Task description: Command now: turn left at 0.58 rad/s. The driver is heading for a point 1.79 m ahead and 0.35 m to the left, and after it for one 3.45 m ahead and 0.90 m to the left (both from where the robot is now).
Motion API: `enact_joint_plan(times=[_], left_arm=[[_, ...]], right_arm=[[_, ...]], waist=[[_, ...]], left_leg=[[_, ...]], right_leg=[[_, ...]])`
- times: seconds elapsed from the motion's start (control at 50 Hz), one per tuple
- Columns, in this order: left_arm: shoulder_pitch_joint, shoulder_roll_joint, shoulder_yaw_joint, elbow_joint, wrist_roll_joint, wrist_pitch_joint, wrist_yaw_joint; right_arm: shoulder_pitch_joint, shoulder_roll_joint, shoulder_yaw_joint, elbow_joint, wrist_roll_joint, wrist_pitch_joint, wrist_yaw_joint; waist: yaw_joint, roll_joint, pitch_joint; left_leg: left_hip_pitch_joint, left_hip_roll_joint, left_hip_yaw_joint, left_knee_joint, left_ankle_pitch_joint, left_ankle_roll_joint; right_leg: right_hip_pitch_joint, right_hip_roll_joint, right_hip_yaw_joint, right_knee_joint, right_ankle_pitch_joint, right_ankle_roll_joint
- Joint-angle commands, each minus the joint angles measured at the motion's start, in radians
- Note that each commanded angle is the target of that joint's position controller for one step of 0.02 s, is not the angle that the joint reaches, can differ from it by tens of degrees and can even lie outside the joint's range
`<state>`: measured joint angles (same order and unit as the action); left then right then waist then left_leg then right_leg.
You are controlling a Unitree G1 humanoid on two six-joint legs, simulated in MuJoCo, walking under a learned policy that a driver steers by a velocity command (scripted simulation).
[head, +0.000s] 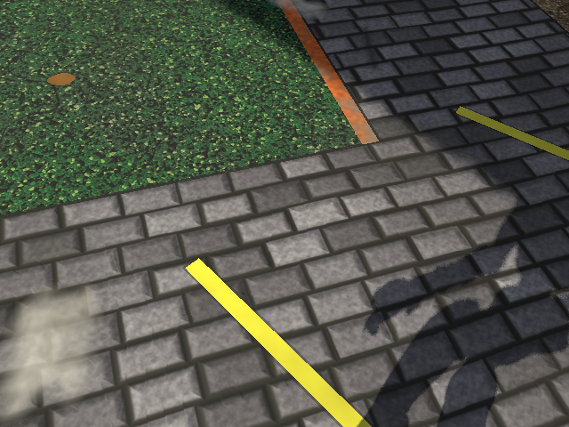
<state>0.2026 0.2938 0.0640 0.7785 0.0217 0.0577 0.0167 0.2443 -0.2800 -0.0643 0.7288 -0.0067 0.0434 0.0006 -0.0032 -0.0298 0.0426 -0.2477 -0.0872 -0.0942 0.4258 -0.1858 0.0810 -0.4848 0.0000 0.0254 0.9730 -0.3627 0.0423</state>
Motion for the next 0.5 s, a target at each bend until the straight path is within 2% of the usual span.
enact_joint_plan(times=[0.02,0.08,0.16,0.2,0.22,0.24,0.26,0.28,0.3,0.32,0.34,0.36,0.38,0.44,0.5], left_arm=[[-0.051,0.067,0.01,-0.087,-0.004,-0.011,0.006],[-0.061,0.066,0.005,-0.103,-0.01,-0.018,0.011],[-0.03,0.072,0.0,-0.115,-0.022,-0.03,0.018],[0.027,0.067,-0.003,-0.107,-0.025,-0.039,0.026],[0.07,0.07,-0.002,-0.097,-0.02,-0.047,0.034],[0.074,0.141,0.012,-0.1,-0.006,-0.052,0.044],[0.0,0.234,0.027,-0.137,-0.001,-0.047,0.043],[-0.006,0.219,0.028,-0.136,0.009,-0.041,0.034],[-0.035,0.148,0.009,-0.145,0.004,-0.042,0.027],[-0.082,0.101,-0.004,-0.151,0.0,-0.043,0.022],[-0.111,0.09,-0.008,-0.16,0.001,-0.044,0.023],[-0.11,0.09,-0.008,-0.165,0.002,-0.045,0.027],[-0.086,0.092,-0.007,-0.16,0.003,-0.046,0.028],[0.002,0.109,0.004,-0.135,0.001,-0.049,0.028],[0.03,0.127,0.014,-0.119,0.004,-0.05,0.022]], right_arm=[[0.053,-0.164,-0.046,-0.048,-0.006,-0.008,-0.005],[0.047,-0.18,-0.053,-0.054,-0.012,-0.005,-0.001],[0.005,-0.187,-0.059,-0.061,-0.013,-0.001,0.009],[-0.041,-0.182,-0.059,-0.065,-0.006,0.002,0.012],[-0.068,-0.171,-0.056,-0.07,0.004,0.003,0.009],[-0.045,-0.122,-0.043,-0.078,0.011,-0.002,0.006],[0.01,-0.069,-0.033,-0.09,0.015,-0.007,0.0],[0.001,-0.164,-0.055,-0.072,-0.027,-0.003,-0.005],[0.002,-0.177,-0.064,-0.061,-0.027,0.0,0.0],[0.021,-0.166,-0.064,-0.039,-0.025,0.007,0.009],[0.042,-0.158,-0.063,-0.027,-0.021,0.015,0.02],[0.057,-0.151,-0.06,-0.019,-0.016,0.02,0.03],[0.044,-0.145,-0.055,-0.02,-0.011,0.023,0.036],[-0.03,-0.124,-0.043,-0.045,-0.005,0.029,0.043],[-0.064,-0.106,-0.031,-0.061,-0.004,0.035,0.048]], waist=[[-0.037,0.152,-0.071],[-0.039,0.147,-0.077],[-0.02,0.16,-0.095],[0.021,0.155,-0.097],[0.051,0.139,-0.093],[0.034,0.018,-0.097],[-0.007,-0.198,-0.086],[0.005,-0.133,-0.059],[-0.02,-0.083,-0.036],[-0.041,-0.055,-0.008],[-0.053,-0.082,-0.015],[-0.048,-0.113,-0.024],[-0.032,-0.108,-0.03],[0.021,-0.102,-0.043],[0.039,-0.122,-0.051]], left_leg=[[0.181,0.259,-0.308,-0.097,0.216,0.166],[0.142,0.25,-0.354,-0.077,0.234,0.169],[0.09,0.225,-0.423,-0.055,0.295,0.139],[0.036,0.188,-0.435,-0.034,0.262,0.092],[-0.031,0.148,-0.418,-0.006,0.171,0.045],[-0.137,0.069,-0.334,0.1,-0.047,-0.02],[-0.305,-0.108,-0.099,0.308,-0.331,-0.068],[-0.287,-0.054,-0.04,0.518,-0.39,-0.08],[-0.255,-0.025,-0.046,0.614,-0.347,-0.082],[-0.244,-0.013,-0.038,0.68,-0.284,-0.088],[-0.254,-0.012,-0.023,0.727,-0.235,-0.097],[-0.273,-0.01,-0.004,0.753,-0.222,-0.111],[-0.287,-0.003,0.013,0.745,-0.217,-0.123],[-0.327,0.021,0.038,0.66,-0.225,-0.146],[-0.289,0.048,0.065,0.541,-0.253,-0.145]], right_leg=[[-0.104,0.004,0.022,-0.076,-0.029,0.003],[-0.03,0.025,0.026,-0.154,-0.054,-0.01],[0.106,0.063,0.032,-0.284,-0.065,-0.036],[0.235,0.076,0.029,-0.454,0.004,-0.051],[0.342,0.058,0.033,-0.608,0.1,-0.06],[0.436,-0.102,0.179,-0.723,0.056,-0.096],[0.475,-0.356,0.458,-0.791,0.087,-0.191],[0.329,-0.407,0.448,-0.754,0.2,-0.281],[0.277,-0.364,0.378,-0.737,0.273,-0.289],[0.25,-0.291,0.266,-0.724,0.307,-0.26],[0.273,-0.234,0.185,-0.712,0.332,-0.231],[0.306,-0.211,0.136,-0.696,0.407,-0.227],[0.34,-0.204,0.105,-0.683,0.463,-0.229],[0.453,-0.236,0.085,-0.657,0.524,-0.251],[0.479,-0.265,0.063,-0.642,0.531,-0.259]])
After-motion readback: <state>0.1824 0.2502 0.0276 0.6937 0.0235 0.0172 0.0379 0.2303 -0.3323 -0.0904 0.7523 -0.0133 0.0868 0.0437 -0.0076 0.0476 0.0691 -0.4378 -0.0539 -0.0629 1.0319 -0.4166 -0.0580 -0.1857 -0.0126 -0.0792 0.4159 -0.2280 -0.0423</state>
